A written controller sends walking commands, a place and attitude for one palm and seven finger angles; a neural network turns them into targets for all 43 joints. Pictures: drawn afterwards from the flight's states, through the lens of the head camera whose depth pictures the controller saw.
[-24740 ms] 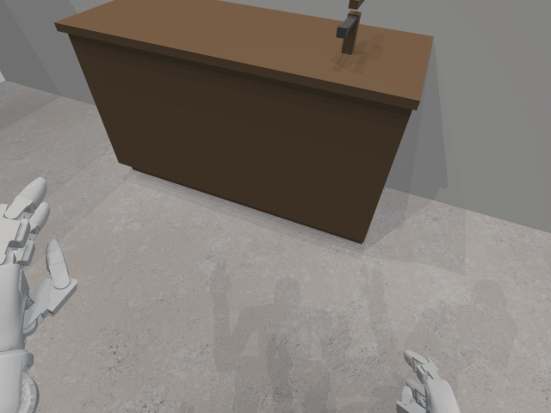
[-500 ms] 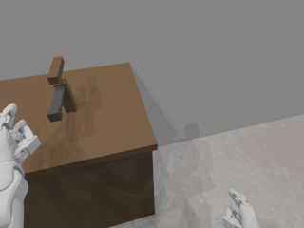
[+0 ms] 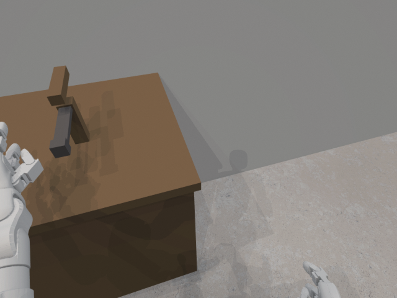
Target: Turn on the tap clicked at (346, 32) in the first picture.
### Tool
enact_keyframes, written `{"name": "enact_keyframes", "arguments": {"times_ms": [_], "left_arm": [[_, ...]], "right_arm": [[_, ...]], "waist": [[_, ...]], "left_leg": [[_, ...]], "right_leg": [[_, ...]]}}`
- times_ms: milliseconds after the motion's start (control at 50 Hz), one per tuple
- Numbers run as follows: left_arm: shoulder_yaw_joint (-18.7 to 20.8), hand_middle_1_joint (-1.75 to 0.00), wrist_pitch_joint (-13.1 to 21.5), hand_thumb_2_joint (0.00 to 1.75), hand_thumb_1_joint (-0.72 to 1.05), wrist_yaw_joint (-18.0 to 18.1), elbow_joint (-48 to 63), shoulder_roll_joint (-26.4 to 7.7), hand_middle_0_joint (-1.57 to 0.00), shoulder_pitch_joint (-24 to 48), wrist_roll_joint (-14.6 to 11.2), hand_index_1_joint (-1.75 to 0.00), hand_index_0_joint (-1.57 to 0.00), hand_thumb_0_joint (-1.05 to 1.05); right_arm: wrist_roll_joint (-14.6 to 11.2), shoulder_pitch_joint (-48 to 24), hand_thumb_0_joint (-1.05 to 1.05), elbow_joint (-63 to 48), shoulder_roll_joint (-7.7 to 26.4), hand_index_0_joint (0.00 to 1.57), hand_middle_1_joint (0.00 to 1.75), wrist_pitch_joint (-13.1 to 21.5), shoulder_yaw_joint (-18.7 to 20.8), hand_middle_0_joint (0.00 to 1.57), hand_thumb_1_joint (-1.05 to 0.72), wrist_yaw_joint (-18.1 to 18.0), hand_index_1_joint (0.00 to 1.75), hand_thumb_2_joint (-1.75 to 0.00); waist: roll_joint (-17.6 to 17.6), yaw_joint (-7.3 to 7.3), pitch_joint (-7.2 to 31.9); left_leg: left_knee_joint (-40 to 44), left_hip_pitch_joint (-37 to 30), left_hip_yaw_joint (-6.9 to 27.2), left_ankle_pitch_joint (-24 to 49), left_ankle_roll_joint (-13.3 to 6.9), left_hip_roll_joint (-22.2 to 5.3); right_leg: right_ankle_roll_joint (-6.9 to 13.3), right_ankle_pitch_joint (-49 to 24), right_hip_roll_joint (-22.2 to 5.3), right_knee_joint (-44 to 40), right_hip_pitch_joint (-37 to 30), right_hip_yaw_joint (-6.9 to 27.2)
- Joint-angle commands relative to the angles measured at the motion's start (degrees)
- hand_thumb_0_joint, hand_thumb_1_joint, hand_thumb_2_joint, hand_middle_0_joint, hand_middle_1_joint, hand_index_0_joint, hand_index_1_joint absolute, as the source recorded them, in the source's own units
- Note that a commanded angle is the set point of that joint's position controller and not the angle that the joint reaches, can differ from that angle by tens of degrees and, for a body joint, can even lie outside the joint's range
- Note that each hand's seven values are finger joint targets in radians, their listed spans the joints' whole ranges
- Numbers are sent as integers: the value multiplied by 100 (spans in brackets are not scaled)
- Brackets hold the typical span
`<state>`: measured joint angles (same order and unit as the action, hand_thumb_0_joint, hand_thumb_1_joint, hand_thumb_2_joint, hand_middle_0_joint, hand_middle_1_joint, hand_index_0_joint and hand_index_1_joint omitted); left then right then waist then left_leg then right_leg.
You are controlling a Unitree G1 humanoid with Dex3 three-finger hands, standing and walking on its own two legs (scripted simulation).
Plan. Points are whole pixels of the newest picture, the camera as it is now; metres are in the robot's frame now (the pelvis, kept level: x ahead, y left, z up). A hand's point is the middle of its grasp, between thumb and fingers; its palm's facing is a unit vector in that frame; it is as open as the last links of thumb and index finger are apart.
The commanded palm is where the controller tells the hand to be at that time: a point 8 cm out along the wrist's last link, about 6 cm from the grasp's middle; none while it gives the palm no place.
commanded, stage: reach beside the lever's end, fingers flat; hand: left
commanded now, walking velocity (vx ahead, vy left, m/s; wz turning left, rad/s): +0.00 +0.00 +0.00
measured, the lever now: (60, 147) +0.35 +0.31 +0.14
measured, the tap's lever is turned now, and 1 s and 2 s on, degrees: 0 0 6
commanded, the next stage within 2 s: push the lever round in 0.70 s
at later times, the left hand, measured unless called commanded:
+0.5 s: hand (32, 167) +0.31 +0.35 +0.13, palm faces +0.57 -0.81 -0.10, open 7.8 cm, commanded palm +0.26 +0.38 +0.13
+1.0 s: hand (39, 162) +0.32 +0.34 +0.13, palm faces +0.57 -0.82 -0.08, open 7.8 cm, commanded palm +0.27 +0.37 +0.13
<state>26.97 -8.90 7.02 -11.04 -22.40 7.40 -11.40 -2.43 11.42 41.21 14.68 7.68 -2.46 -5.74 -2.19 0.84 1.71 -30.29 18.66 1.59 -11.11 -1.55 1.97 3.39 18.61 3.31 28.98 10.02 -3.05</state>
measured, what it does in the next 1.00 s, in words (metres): stands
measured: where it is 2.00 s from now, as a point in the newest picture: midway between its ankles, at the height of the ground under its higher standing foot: outside the picture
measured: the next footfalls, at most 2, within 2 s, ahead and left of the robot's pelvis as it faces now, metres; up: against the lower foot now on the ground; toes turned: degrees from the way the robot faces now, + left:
none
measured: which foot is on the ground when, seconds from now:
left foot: down 0.00-1.00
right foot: down 0.00-1.00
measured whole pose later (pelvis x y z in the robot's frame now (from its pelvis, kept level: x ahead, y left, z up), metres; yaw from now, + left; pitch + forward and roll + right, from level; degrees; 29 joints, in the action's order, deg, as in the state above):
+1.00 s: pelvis +0.01 +0.00 +0.00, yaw +0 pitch +1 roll -1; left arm 28.8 -3.5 4.0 -18.1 -23.2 8.9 -11.5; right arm -2.9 13.4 39.6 15.1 6.6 -1.8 -4.6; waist -2.3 0.2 3.4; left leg -32.6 21.3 1.6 -12.7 -1.8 1.9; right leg 3.2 19.7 3.4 30.2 12.1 -3.1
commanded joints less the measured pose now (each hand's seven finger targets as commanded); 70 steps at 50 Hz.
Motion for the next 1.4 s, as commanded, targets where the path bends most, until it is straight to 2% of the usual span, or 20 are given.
{"name": "enact_keyframes", "arguments": {"times_ms": [0,120,140,240,300,340,420,440,540,660,720,740,820,880,960,1040,1100,1160,1300,1380], "left_arm": [[590,-15,504,90,90,-97,858,-1917,-15,1639,48,-15,-15,0],[741,-15,769,90,90,-383,393,-2274,-15,2049,40,-15,-15,0],[693,-15,865,90,90,-394,486,-2301,-15,2305,87,-15,-15,0],[549,-15,1152,90,90,-492,614,-2030,-15,1832,49,-15,-15,0],[619,-15,1060,90,90,-541,438,-1968,-15,1636,-81,-15,-15,0],[886,-15,980,90,90,-494,451,-2150,-15,1290,-81,-15,-15,0],[1005,-15,842,90,90,-390,578,-2173,-15,1029,-83,-15,-15,0],[1088,-15,867,90,90,-338,625,-2302,-15,1100,-26,-15,-15,0],[668,-15,1129,90,90,-274,1090,-1995,-15,1841,58,-15,-15,0],[397,-15,947,90,90,-546,443,-1867,-15,2178,-18,-15,-15,0],[370,-15,816,90,90,-592,341,-1897,-15,2179,-35,-15,-15,0],[338,-15,849,90,90,-551,499,-1894,-15,2333,3,-15,-15,0],[596,-15,935,90,90,-358,570,-1985,-15,1883,19,-15,-15,0],[727,-15,961,90,90,-260,473,-1958,-15,1496,8,-15,-15,0],[593,-15,878,90,90,-235,590,-1856,-15,1669,27,-15,-15,0],[569,-15,905,90,90,-212,871,-1903,-15,1816,78,-15,-15,0],[538,-15,999,90,90,-215,879,-1862,-15,1892,55,-15,-15,0],[442,-15,1099,90,90,-196,1073,-1714,-15,1816,41,-15,-15,0],[481,-15,762,90,90,-227,792,-1596,-15,1402,-104,-15,-15,0],[429,-15,763,90,90,-64,1030,-1602,-15,1655,0,-15,-15,0]], "right_arm": [[-26,-516,0,-876,816,20,30,222,300,20,-90,-56,30,-90],[-48,-299,0,-810,913,20,30,194,360,20,-90,-77,30,-90],[-50,-305,0,-774,895,20,30,185,341,20,-90,-83,30,-90],[-11,-170,0,-799,893,20,30,262,406,20,-90,-20,30,-90],[-58,-174,0,-846,925,20,30,258,437,20,-90,-9,30,-90],[-56,-189,0,-857,910,20,30,233,434,20,-90,-4,30,-90],[-48,-233,0,-993,892,20,30,203,428,20,-90,24,30,-90],[-57,-259,0,-945,872,20,30,164,411,20,-90,18,30,-90],[-19,-354,0,-907,819,20,30,233,342,20,-90,-2,30,-90],[-81,-304,0,-794,898,20,30,241,345,20,-90,-107,30,-90],[-112,-330,0,-847,904,20,30,248,350,20,-90,-126,30,-90],[-105,-353,0,-830,873,20,30,244,324,20,-90,-121,30,-90],[-40,-259,0,-923,866,20,30,241,370,20,-90,-23,30,-90],[-33,-253,0,-958,849,20,30,189,386,20,-90,39,30,-90],[-63,-342,0,-1015,838,20,30,125,361,20,-90,44,30,-90],[-57,-361,0,-976,832,20,30,114,354,20,-90,27,30,-90],[-47,-332,0,-938,861,20,30,142,386,20,-90,14,30,-90],[-30,-356,0,-899,827,20,30,178,396,20,-90,17,30,-90],[-93,-410,0,-940,850,20,30,138,407,20,-90,0,30,-90],[-78,-458,0,-958,793,20,30,134,373,20,-90,14,30,-90]], "waist": [[-127,26,904],[-235,-94,1003],[-542,-129,962],[-527,-40,1491],[-160,-29,1360],[-275,132,1326],[-28,129,1124],[-160,122,974],[-595,-81,827],[-308,-194,932],[-240,-129,1033],[-537,-114,1093],[-217,16,1430],[-142,100,1359],[-259,28,1009],[-448,-22,984],[-270,-79,1043],[-556,-31,1258],[129,28,1133],[-142,12,1021]], "left_leg": [[243,-897,212,585,-63,-56],[99,-848,190,567,-101,-46],[80,-921,186,546,-96,-56],[-25,-1261,263,1050,-91,-94],[5,-1045,263,974,-97,-83],[63,-1002,261,1030,-73,-80],[86,-831,232,1004,-93,-76],[106,-805,236,915,-88,-98],[146,-1052,341,518,-86,-129],[155,-983,339,242,-81,-87],[177,-1013,364,245,-77,-87],[175,-1130,367,322,-62,-94],[97,-1133,370,816,-57,-86],[73,-988,317,914,-51,-97],[108,-867,252,746,-79,-86],[90,-940,245,683,-86,-102],[59,-948,251,663,-97,-106],[46,-1136,264,773,-72,-105],[74,-849,201,724,-88,-82],[84,-899,206,664,-86,-82]], "right_leg": [[-207,-1227,-191,-517,486,226],[-223,-1214,-178,-468,704,270],[-209,-1134,-180,-467,813,281],[-186,-1480,-143,-331,682,227],[-219,-1567,-159,-339,619,209],[-199,-1584,-164,-348,495,191],[-238,-1651,-170,-363,472,181],[-227,-1510,-166,-385,539,178],[-180,-932,-125,-421,929,196],[-194,-797,-165,-458,983,227],[-192,-790,-175,-484,937,217],[-172,-837,-174,-473,947,227],[-177,-1286,-160,-358,622,182],[-195,-1452,-158,-328,524,182],[-203,-1363,-172,-394,617,213],[-196,-1228,-159,-418,720,232],[-200,-1214,-149,-394,747,239],[-178,-1279,-157,-366,695,257],[-246,-1511,-194,-401,516,238],[-235,-1381,-194,-419,614,265]]}}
